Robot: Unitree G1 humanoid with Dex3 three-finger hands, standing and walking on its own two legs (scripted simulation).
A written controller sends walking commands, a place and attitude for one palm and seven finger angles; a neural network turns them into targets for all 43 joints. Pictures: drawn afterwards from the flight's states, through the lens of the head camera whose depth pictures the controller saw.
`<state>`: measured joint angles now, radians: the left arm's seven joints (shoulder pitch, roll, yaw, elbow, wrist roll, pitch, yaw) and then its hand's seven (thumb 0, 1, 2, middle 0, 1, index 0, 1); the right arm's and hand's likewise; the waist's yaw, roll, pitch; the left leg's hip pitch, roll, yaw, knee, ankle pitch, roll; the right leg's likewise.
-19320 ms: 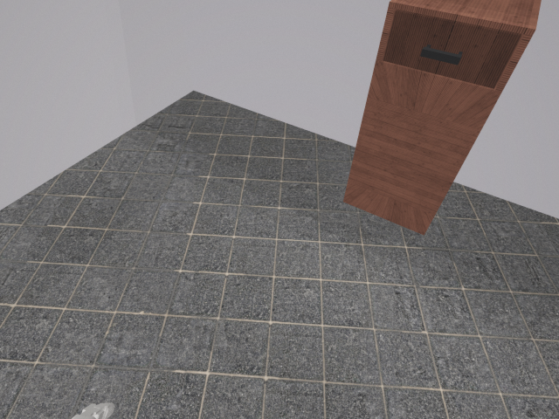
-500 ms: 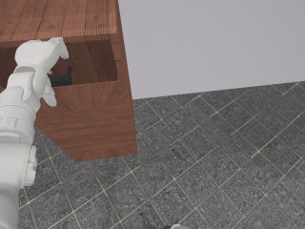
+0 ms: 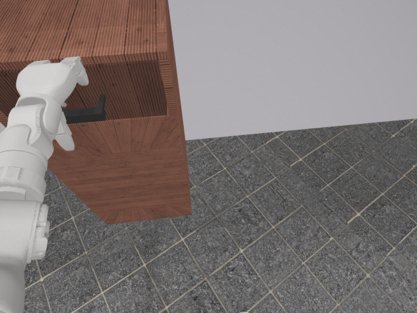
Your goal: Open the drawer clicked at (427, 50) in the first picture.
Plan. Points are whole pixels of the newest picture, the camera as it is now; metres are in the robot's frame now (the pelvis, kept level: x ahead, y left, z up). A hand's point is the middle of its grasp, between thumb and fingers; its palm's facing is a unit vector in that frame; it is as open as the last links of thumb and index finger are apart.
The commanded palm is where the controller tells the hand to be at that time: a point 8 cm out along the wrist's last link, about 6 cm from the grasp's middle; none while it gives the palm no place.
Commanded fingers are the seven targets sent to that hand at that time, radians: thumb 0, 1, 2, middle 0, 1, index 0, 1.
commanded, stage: move the hooked fingers above the handle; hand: left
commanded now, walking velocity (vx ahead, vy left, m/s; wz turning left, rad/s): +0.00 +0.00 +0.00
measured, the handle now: (78, 108) +0.54 +0.26 +0.06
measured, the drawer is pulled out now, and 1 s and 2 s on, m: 0.00 0.00 0.00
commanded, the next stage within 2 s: lift the fingers back up to retry in 1.44 s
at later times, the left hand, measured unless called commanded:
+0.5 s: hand (62, 103) +0.50 +0.26 +0.11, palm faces +0.02 -0.03 -1.00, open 13.6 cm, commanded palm +0.48 +0.27 +0.17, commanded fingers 0.00 -0.50 0.30 -0.30 -1.20 -0.30 -1.20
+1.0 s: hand (71, 100) +0.50 +0.24 +0.12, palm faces +0.06 -0.03 -1.00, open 13.7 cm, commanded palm +0.48 +0.26 +0.17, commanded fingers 0.00 -0.50 0.30 -0.30 -1.20 -0.30 -1.20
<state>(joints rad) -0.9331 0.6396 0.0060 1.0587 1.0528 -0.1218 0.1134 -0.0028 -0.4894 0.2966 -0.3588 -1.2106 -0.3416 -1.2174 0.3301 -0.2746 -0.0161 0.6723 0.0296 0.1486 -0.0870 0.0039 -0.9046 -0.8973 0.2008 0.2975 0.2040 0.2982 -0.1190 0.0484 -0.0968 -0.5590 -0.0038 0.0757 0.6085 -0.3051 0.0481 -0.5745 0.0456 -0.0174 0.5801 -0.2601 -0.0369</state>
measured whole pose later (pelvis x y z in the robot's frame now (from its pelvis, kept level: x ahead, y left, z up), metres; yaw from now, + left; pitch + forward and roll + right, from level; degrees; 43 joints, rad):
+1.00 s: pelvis +0.01 +0.01 +0.00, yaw +1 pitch +15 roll -1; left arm -0.94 0.55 -0.05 0.95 1.04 -0.14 0.16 0.00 -0.49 0.30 -0.39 -1.26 -0.34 -1.22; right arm 0.31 -0.27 -0.04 0.68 0.01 0.14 -0.04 0.00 -0.91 -0.90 0.20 0.30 0.20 0.30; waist -0.08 0.05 -0.09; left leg -0.57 -0.02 0.06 0.64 -0.33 0.06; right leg -0.58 0.02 -0.04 0.61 -0.29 -0.03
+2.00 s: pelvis +0.00 +0.01 +0.00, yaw +1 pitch +14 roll -1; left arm -0.98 0.60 -0.05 1.05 1.04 -0.11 0.06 0.00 -0.49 0.30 -0.32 -1.21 -0.33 -1.22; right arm 0.34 -0.25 -0.01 0.66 0.03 0.13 -0.06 0.00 -0.90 -0.90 0.20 0.30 0.20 0.30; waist -0.10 0.05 -0.10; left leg -0.56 -0.01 0.06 0.63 -0.32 0.06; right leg -0.56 0.04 -0.03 0.59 -0.28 -0.03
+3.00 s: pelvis +0.00 +0.01 +0.00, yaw +1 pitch +15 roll -1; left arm -0.97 0.63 -0.03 1.04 1.05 -0.13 0.08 0.00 -0.49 0.30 -0.34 -1.23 -0.34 -1.23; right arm 0.35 -0.27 -0.02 0.67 0.03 0.12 -0.07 0.00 -0.90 -0.90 0.20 0.30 0.20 0.30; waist -0.11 0.04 -0.10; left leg -0.59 -0.01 0.06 0.65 -0.32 0.06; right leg -0.59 0.04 -0.03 0.60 -0.27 -0.03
